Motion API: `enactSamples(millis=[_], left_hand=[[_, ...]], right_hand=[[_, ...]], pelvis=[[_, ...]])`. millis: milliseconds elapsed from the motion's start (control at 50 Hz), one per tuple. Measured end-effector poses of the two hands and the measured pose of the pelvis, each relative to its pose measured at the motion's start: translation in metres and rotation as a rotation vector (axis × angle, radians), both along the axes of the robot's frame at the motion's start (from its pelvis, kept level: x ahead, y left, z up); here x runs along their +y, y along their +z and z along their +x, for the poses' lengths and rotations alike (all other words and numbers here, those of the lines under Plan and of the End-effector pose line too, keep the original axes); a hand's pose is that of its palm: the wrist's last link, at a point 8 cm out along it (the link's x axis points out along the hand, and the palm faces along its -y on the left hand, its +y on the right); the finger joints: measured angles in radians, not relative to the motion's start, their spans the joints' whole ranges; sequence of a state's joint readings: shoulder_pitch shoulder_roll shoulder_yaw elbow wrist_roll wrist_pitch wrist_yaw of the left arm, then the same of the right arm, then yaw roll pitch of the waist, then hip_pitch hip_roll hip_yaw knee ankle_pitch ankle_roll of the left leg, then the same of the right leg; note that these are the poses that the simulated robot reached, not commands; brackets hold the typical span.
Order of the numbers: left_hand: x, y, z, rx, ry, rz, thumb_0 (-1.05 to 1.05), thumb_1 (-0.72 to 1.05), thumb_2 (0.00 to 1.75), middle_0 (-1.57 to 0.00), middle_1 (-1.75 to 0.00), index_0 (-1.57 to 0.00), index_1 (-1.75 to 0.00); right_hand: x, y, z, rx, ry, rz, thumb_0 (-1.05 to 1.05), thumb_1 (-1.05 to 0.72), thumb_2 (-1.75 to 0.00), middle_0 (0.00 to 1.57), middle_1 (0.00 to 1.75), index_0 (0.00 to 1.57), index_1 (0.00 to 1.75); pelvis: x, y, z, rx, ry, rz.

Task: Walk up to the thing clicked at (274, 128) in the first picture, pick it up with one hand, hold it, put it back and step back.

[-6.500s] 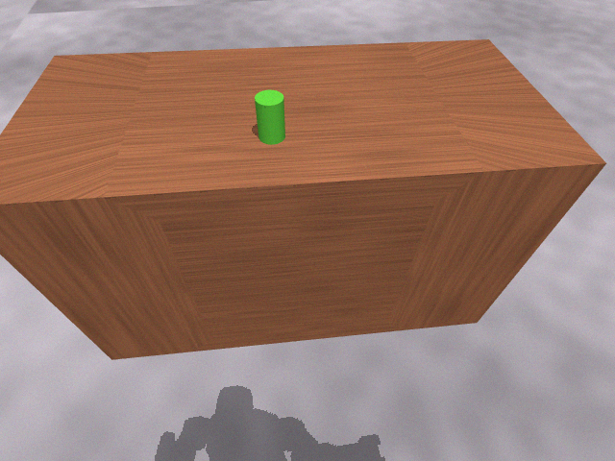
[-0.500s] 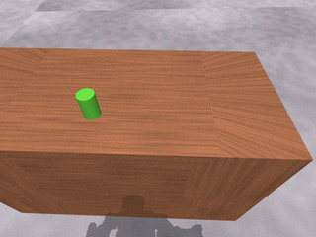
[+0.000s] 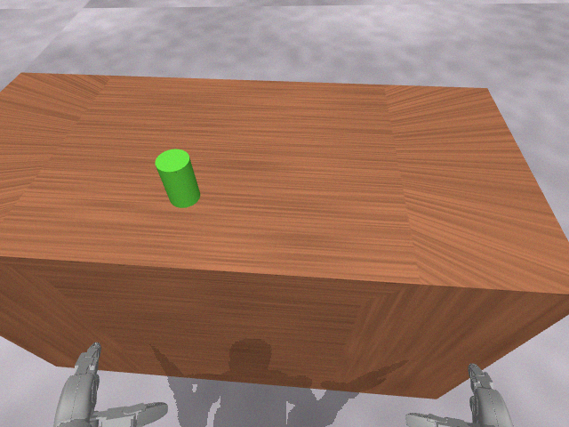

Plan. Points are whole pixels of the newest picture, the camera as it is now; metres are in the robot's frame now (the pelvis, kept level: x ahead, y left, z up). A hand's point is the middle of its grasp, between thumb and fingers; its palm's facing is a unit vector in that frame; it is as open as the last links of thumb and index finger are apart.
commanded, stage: rise first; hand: left
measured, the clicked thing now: (179, 179) +0.52 +0.22 +0.02
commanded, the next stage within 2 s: go down in 1.42 s
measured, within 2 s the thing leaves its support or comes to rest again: neither
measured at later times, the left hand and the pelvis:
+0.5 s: hand (76, 363) +0.19 +0.27 +0.03, palm faces +0.29 -0.88 -0.37, open 17.6 cm; pelvis +0.00 +0.01 +0.00, yaw +0 degrees
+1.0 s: hand (34, 360) +0.17 +0.28 +0.10, palm faces +0.38 -0.82 -0.44, open 17.6 cm; pelvis -0.01 +0.00 +0.00, yaw +1 degrees
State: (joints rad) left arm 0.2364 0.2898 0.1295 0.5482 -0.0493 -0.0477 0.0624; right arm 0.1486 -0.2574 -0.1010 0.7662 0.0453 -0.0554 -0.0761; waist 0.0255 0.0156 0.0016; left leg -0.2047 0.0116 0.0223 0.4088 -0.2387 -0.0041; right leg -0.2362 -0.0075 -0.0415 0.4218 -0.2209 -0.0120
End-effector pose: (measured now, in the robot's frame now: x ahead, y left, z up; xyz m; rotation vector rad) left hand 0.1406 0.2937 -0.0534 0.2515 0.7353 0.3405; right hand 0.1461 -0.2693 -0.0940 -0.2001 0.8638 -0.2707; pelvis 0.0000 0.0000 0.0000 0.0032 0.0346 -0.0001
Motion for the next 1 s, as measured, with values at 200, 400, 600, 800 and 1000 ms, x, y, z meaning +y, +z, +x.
enactSamples(millis=[200, 400, 600, 800, 1000], left_hand=[[0.01, 0.054, 0.015, -0.225, -0.024, 0.07, 0.0, -0.45, 0.06, -0.07, -0.06, -0.06, -0.06], [0.014, 0.098, 0.016, -0.379, -0.073, 0.122, -0.01, -0.55, 0.02, -0.05, -0.04, -0.05, -0.05], [0.017, 0.129, 0.006, -0.467, -0.095, 0.196, -0.01, -0.56, 0.02, -0.05, -0.04, -0.05, -0.05], [0.021, 0.155, -0.004, -0.561, -0.098, 0.269, -0.01, -0.58, 0.03, -0.06, -0.04, -0.05, -0.05], [0.022, 0.173, -0.009, -0.632, -0.103, 0.32, -0.01, -0.58, 0.04, -0.06, -0.04, -0.05, -0.05]], right_hand=[[0.029, 0.015, 0.015, -0.099, 0.057, 0.02, 0.0, 0.34, -0.07, 0.06, 0.06, 0.06, 0.06], [0.028, 0.014, 0.009, -0.094, 0.043, 0.038, -0.01, 0.47, -0.03, 0.06, 0.05, 0.06, 0.05], [0.024, 0.004, 0.0, -0.054, 0.042, 0.039, -0.01, 0.49, -0.03, 0.05, 0.05, 0.05, 0.05], [0.018, 0.006, 0.002, -0.08, 0.05, 0.036, -0.01, 0.49, -0.03, 0.05, 0.05, 0.05, 0.05], [0.014, 0.004, -0.001, -0.079, 0.048, 0.037, -0.01, 0.49, -0.04, 0.05, 0.05, 0.05, 0.05]], pelvis=[[0.009, 0.001, 0.008, -0.044, 0.0, -0.006], [0.012, 0.002, 0.009, -0.074, 0.002, -0.007], [0.009, 0.002, 0.0, -0.091, 0.006, -0.006], [0.004, 0.002, -0.005, -0.103, 0.016, -0.002], [0.0, 0.002, -0.01, -0.107, 0.022, 0.001]])
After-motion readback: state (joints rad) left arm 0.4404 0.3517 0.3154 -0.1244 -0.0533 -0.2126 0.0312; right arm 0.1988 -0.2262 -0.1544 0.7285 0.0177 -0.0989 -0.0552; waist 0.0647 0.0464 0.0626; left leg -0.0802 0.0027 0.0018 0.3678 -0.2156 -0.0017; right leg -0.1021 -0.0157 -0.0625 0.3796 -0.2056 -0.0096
